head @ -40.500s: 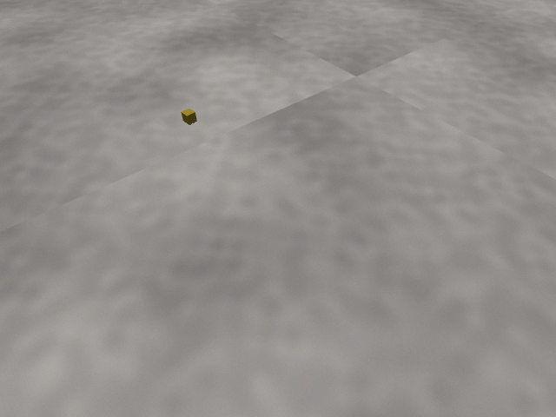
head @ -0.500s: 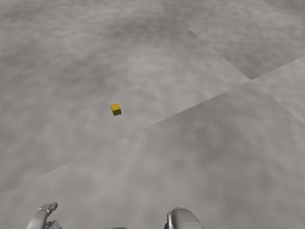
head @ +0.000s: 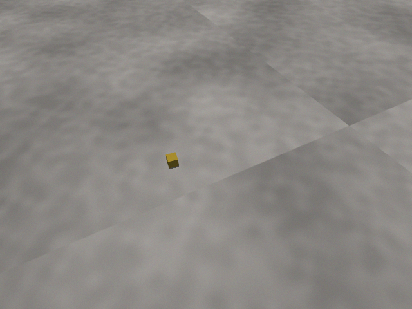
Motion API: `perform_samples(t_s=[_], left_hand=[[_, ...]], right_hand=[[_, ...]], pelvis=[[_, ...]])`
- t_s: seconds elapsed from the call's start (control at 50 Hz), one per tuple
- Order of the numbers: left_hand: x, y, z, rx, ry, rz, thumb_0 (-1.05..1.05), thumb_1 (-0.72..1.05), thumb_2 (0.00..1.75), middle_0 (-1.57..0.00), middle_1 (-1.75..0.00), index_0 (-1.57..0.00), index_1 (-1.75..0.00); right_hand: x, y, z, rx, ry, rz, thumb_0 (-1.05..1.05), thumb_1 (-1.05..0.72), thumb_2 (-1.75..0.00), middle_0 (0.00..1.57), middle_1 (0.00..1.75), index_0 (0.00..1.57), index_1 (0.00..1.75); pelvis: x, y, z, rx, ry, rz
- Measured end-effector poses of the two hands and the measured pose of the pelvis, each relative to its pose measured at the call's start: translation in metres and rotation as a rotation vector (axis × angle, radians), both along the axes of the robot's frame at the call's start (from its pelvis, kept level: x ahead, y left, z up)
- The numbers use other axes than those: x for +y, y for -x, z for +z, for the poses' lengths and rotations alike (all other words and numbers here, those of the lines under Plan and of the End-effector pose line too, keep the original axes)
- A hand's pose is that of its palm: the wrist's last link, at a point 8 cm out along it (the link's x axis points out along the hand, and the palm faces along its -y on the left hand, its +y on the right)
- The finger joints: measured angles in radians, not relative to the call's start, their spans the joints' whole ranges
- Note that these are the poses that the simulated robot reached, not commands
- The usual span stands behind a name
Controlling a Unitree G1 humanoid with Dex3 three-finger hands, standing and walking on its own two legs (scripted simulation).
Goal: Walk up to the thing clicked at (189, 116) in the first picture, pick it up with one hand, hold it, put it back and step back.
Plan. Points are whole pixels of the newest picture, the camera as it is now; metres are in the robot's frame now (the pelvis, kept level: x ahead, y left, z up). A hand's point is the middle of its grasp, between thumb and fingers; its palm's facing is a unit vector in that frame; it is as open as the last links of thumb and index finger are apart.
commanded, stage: step back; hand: left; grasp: from above
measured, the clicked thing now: (172, 160) +1.06 +0.27 -0.73
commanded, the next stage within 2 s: stand in 0.60 s
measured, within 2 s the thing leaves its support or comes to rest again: neither
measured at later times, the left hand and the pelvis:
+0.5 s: hand (90, 299) +0.17 +0.27 -0.14, palm faces -0.03 -0.93 -0.36, open 7.4 cm; pelvis +0.05 +0.02 +0.01, yaw -2 degrees
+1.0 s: hand out of the picture +0.14 +0.26 -0.13, palm faces -0.06 -0.94 -0.33, open 7.4 cm; pelvis +0.04 +0.02 +0.02, yaw -3 degrees
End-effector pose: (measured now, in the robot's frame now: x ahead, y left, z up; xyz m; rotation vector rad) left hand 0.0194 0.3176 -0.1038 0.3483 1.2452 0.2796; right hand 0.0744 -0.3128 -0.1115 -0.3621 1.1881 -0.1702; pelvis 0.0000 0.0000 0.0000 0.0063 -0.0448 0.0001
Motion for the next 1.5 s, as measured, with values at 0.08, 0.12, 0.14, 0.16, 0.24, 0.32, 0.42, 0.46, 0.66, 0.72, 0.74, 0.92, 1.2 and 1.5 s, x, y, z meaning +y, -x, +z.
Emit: perform_samples(t_s=[0.08, 0.12, 0.14, 0.16, 0.24, 0.32, 0.42, 0.46, 0.66, 0.72, 0.74, 0.92, 1.2, 1.5], left_hand=[[0.01, -0.016, -0.003, 0.025, 0.008, -0.033, 0.01, 0.9, 0.9, -0.2, -0.3, -0.21, -0.3], [0.013, -0.028, -0.002, 0.022, 0.01, -0.057, 0.01, 0.9, 0.9, -0.2, -0.3, -0.21, -0.3], [0.013, -0.036, -0.001, 0.015, 0.009, -0.067, 0.01, 0.9, 0.9, -0.2, -0.3, -0.21, -0.3], [0.013, -0.043, -0.001, 0.005, 0.008, -0.076, 0.01, 0.91, 0.9, -0.2, -0.3, -0.21, -0.3], [0.008, -0.071, 0.001, -0.051, -0.003, -0.096, 0.01, 0.91, 0.9, -0.2, -0.3, -0.21, -0.3], [-0.001, -0.09, 0.004, -0.093, 0.003, -0.105, 0.01, 0.91, 0.9, -0.2, -0.3, -0.21, -0.3], [-0.003, -0.121, 0.004, -0.116, 0.029, -0.105, 0.01, 0.9, 0.9, -0.2, -0.3, -0.21, -0.3], [-0.005, -0.133, 0.005, -0.132, 0.042, -0.11, 0.01, 0.9, 0.9, -0.2, -0.3, -0.21, -0.3], [-0.004, -0.162, 0.002, -0.131, 0.063, -0.112, 0.0, 0.91, 0.9, -0.2, -0.3, -0.21, -0.3], [-0.007, -0.16, 0.002, -0.104, 0.071, -0.118, 0.0, 0.91, 0.9, -0.2, -0.3, -0.21, -0.3], [-0.008, -0.158, 0.002, -0.097, 0.073, -0.119, 0.0, 0.91, 0.9, -0.2, -0.3, -0.21, -0.3], [-0.013, -0.134, 0.005, -0.066, 0.081, -0.111, 0.01, 0.91, 0.9, -0.2, -0.3, -0.21, -0.3], [-0.011, -0.083, 0.007, 0.004, 0.064, -0.081, 0.01, 0.91, 0.9, -0.2, -0.3, -0.21, -0.3], [-0.016, -0.073, 0.006, 0.026, 0.061, -0.076, 0.01, 0.91, 0.9, -0.2, -0.3, -0.21, -0.3]], right_hand=[[0.016, 0.005, 0.004, -0.011, -0.007, -0.032, 0.01, -0.9, -0.9, 0.2, 0.29, 0.2, 0.3], [0.021, 0.008, 0.006, -0.009, -0.012, -0.046, 0.01, -0.9, -0.9, 0.2, 0.29, 0.2, 0.3], [0.022, 0.009, 0.007, -0.008, -0.014, -0.052, 0.01, -0.9, -0.9, 0.2, 0.29, 0.2, 0.3], [0.023, 0.01, 0.007, -0.007, -0.016, -0.058, 0.01, -0.9, -0.9, 0.2, 0.3, 0.2, 0.3], [0.02, 0.01, -0.001, 0.013, -0.025, -0.085, 0.01, -0.9, -0.9, 0.2, 0.3, 0.21, 0.3], [0.02, -0.003, -0.007, 0.014, -0.032, -0.099, 0.01, -0.9, -0.9, 0.2, 0.29, 0.2, 0.3], [0.027, -0.017, -0.006, -0.002, -0.035, -0.099, 0.01, -0.9, -0.9, 0.2, 0.29, 0.2, 0.3], [0.03, -0.024, -0.004, 0.005, -0.036, -0.094, 0.01, -0.9, -0.9, 0.2, 0.29, 0.2, 0.3], [0.034, -0.056, 0.012, -0.025, -0.01, -0.084, 0.01, -0.9, -0.9, 0.2, 0.29, 0.2, 0.3], [0.034, -0.062, 0.016, -0.041, -0.007, -0.084, 0.01, -0.9, -0.9, 0.2, 0.29, 0.2, 0.3], [0.034, -0.063, 0.017, -0.044, -0.006, -0.084, 0.01, -0.9, -0.9, 0.2, 0.29, 0.2, 0.3], [0.033, -0.058, 0.02, -0.056, -0.022, -0.086, 0.0, -0.9, -0.9, 0.2, 0.29, 0.2, 0.3], [0.029, -0.012, 0.011, 0.03, -0.045, -0.098, 0.01, -0.9, -0.9, 0.2, 0.29, 0.2, 0.3], [0.021, 0.006, 0.007, 0.077, -0.04, -0.103, 0.01, -0.9, -0.9, 0.2, 0.29, 0.2, 0.3]], pelvis=[[0.01, -0.004, 0.002, 0.009, 0.0, -0.025], [0.011, -0.007, 0.005, 0.012, 0.004, -0.034], [0.011, -0.009, 0.005, 0.014, 0.003, -0.038], [0.01, -0.01, 0.006, 0.015, 0.003, -0.039], [0.007, -0.017, 0.002, 0.006, 0.011, -0.042], [0.009, -0.027, 0.002, 0.006, 0.026, -0.045], [0.016, -0.041, 0.003, 0.009, 0.007, -0.043], [0.017, -0.047, 0.005, 0.016, 0.011, -0.044], [0.02, -0.056, 0.012, 0.022, 0.008, -0.045], [0.021, -0.056, 0.015, 0.02, 0.008, -0.048], [0.022, -0.056, 0.015, 0.019, 0.008, -0.048], [0.019, -0.046, 0.02, -0.001, 0.008, -0.046], [0.013, -0.028, 0.022, 0.0, 0.006, -0.04], [0.006, -0.027, 0.022, 0.011, 0.004, -0.035]])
